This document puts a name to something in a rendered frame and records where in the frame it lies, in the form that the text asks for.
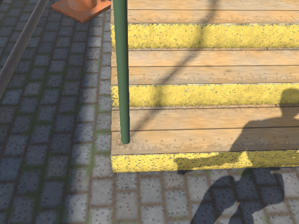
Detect stairs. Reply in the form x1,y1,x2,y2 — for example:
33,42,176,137
109,0,299,173

